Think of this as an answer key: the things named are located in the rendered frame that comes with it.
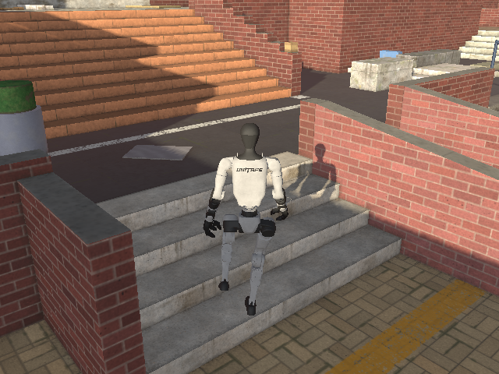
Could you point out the right robot hand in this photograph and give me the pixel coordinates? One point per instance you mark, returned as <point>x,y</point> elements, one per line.
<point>283,216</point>

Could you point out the robot left upper arm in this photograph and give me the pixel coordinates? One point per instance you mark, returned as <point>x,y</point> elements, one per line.
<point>221,176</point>

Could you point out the right robot forearm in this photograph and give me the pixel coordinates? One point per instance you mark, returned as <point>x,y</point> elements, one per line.
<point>281,203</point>

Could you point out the robot right upper arm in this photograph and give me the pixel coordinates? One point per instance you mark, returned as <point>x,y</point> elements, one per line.
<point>276,175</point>

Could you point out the left robot shin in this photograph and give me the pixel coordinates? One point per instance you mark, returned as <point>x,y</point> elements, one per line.
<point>226,256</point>

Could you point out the left robot hand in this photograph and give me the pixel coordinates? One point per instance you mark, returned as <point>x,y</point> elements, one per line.
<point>211,225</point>

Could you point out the left robot forearm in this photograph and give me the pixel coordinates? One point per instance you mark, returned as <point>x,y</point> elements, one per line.
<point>212,208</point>

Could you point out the robot torso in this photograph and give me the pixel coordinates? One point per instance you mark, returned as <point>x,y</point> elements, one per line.
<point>249,180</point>

